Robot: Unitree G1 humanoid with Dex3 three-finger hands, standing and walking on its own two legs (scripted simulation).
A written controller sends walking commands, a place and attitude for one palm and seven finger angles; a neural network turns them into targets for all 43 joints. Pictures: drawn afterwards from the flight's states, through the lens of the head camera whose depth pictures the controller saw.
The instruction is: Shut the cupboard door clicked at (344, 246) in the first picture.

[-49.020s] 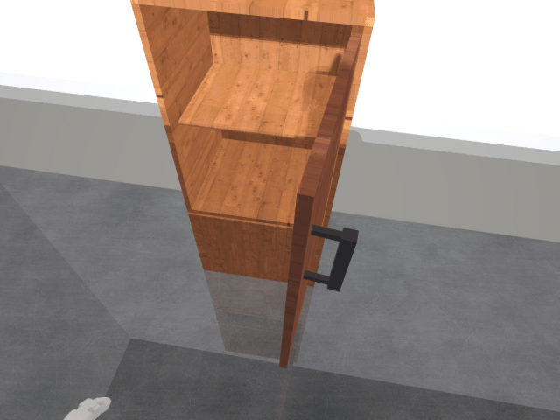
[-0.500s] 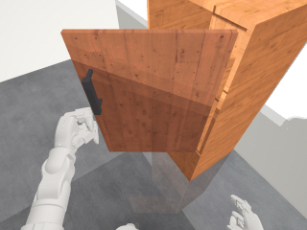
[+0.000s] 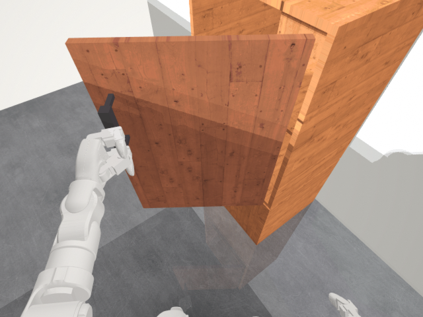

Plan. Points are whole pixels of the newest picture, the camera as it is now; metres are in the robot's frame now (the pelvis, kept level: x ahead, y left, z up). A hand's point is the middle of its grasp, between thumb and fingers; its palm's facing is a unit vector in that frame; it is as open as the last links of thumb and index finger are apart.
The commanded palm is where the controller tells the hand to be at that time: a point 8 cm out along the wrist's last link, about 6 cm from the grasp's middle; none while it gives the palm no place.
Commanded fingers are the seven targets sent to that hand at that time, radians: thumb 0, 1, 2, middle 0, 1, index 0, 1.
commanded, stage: bring the fist close to the handle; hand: left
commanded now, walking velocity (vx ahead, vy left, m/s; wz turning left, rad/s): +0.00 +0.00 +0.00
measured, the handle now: (117, 127) +0.47 +0.22 +0.09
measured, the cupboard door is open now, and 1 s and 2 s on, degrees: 56 46 35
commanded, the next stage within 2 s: push the door shut along its arc in 0.14 s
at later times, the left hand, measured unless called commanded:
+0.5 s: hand (127, 151) +0.41 +0.18 +0.09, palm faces +0.00 -1.00 -0.02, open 3.0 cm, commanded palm +0.39 +0.23 +0.09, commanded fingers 0.00 0.90 0.90 -1.30 -1.50 -1.30 -1.50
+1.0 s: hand (141, 128) +0.46 +0.16 +0.10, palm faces -0.13 -0.99 -0.02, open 3.1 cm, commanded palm +0.46 +0.21 +0.09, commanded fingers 0.00 0.90 0.90 -1.30 -1.50 -1.30 -1.50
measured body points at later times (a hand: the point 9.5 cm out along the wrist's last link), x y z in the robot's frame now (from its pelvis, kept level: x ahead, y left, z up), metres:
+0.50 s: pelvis +0.00 +0.00 +0.00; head +0.05 +0.00 +0.44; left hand +0.40 +0.23 +0.09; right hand +0.12 -0.26 -0.11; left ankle +0.04 +0.12 -0.70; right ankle +0.00 -0.11 -0.70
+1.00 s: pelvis -0.01 +0.00 -0.02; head +0.07 +0.01 +0.43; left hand +0.46 +0.22 +0.10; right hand +0.04 -0.27 -0.13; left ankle +0.04 +0.12 -0.70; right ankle +0.00 -0.11 -0.70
